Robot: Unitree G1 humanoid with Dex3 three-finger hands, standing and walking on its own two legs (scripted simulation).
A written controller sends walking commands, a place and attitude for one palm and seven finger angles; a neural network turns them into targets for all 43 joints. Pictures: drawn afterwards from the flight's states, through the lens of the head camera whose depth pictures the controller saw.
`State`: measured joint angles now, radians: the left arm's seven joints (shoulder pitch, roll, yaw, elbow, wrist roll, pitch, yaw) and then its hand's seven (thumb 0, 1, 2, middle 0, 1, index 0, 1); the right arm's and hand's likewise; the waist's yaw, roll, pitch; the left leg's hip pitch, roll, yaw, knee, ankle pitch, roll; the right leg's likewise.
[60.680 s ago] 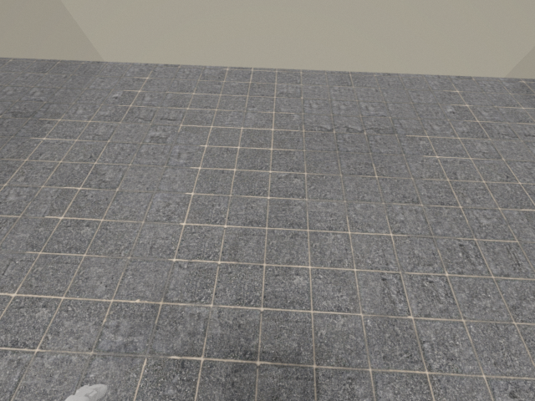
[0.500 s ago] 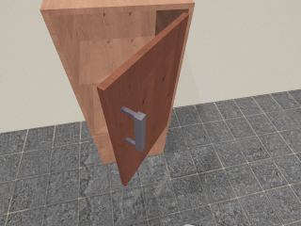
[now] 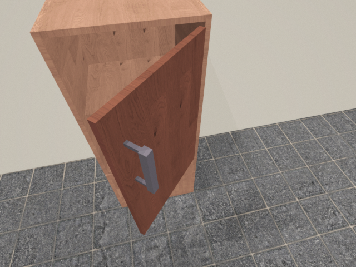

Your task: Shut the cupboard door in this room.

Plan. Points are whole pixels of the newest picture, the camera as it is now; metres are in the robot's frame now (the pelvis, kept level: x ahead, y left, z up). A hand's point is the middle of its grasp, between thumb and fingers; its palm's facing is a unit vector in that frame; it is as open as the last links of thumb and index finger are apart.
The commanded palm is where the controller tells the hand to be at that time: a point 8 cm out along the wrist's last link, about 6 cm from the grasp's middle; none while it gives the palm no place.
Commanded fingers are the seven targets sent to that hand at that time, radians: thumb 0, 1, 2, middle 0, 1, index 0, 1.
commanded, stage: turn or walk to find it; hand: left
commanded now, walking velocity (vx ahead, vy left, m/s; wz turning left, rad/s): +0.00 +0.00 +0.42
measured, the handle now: (142, 168) +0.31 +0.10 +0.07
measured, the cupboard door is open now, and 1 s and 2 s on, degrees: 46 46 46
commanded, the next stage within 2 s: stand and wait in 1.24 s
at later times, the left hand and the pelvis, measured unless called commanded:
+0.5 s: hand out of the picture +0.03 +0.21 -0.17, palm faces +0.22 -0.94 -0.25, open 7.3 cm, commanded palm none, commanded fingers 0.00 0.90 0.90 -0.20 -0.30 -0.20 -0.30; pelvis -0.01 +0.00 -0.01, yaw +11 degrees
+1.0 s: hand out of the picture -0.07 +0.13 -0.15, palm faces +0.48 -0.83 -0.28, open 7.3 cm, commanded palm none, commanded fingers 0.00 0.90 0.90 -0.20 -0.30 -0.20 -0.30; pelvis +0.00 -0.06 +0.00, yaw +26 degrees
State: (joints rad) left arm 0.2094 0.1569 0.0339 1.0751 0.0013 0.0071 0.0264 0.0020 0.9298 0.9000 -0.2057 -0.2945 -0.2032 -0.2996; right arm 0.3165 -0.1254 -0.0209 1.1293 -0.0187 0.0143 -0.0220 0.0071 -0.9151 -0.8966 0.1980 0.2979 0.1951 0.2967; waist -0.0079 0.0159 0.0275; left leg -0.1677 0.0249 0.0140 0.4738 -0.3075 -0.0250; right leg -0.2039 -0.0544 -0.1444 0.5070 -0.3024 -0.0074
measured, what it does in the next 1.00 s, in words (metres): steps on the spot, turning left: right foot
